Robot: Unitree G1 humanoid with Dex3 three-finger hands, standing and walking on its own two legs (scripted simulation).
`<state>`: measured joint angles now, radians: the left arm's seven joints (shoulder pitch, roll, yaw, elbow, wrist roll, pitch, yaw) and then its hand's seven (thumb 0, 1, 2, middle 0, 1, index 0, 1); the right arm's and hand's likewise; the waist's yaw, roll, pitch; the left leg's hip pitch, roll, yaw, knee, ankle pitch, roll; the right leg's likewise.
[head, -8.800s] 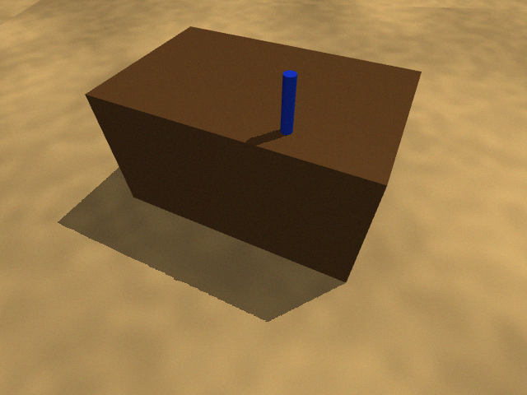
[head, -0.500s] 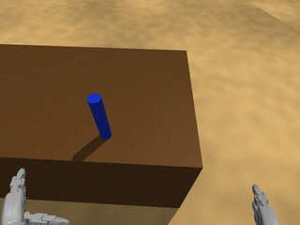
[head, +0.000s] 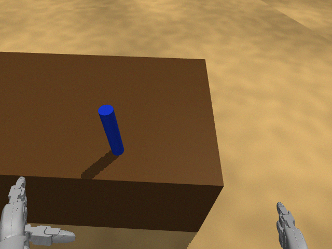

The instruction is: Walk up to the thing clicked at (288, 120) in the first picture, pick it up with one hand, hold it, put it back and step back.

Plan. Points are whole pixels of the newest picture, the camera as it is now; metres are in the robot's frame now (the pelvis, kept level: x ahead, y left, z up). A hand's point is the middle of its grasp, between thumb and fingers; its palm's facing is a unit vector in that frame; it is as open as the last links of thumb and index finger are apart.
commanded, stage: rise first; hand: left
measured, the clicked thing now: (112, 132) +0.47 +0.18 -0.02
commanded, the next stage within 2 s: go down in 0.68 s
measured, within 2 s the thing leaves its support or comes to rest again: neither
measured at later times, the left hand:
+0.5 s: hand (44, 205) +0.23 +0.29 +0.01, palm faces +0.39 -0.86 -0.32, open 17.2 cm
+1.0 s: hand (42, 196) +0.25 +0.30 +0.02, palm faces +0.43 -0.86 -0.28, open 16.9 cm
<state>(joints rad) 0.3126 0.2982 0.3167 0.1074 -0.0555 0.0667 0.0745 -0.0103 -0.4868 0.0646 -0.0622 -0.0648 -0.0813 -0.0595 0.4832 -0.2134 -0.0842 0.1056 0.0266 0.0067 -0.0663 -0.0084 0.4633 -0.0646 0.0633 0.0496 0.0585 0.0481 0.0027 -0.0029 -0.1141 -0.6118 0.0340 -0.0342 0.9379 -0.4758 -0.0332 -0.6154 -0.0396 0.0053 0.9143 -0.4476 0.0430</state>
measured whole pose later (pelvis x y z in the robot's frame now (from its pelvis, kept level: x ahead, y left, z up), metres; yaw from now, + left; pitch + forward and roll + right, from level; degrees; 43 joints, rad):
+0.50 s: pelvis +0.00 +0.00 +0.00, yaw +0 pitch +8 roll -1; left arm 0.25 0.31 0.34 0.16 -0.06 0.03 0.07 -0.01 -0.49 0.06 -0.06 -0.06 -0.08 -0.07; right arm 0.50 -0.21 -0.07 0.07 0.04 0.00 -0.06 -0.01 0.47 -0.06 0.06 0.05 0.06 0.05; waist 0.00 -0.01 -0.10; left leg -0.58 0.04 -0.03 0.91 -0.46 -0.03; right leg -0.58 -0.04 0.01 0.88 -0.43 0.04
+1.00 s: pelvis +0.00 +0.00 +0.01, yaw +0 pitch +8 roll -1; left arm 0.20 0.31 0.39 0.20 -0.07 -0.03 0.06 -0.01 -0.44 0.08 -0.06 -0.09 -0.07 -0.08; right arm 0.51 -0.22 -0.09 0.05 0.03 -0.01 -0.05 -0.01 0.46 -0.07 0.06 0.05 0.06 0.05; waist 0.00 -0.02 -0.10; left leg -0.58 0.04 -0.03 0.90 -0.47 -0.03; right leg -0.58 -0.04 0.00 0.88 -0.44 0.04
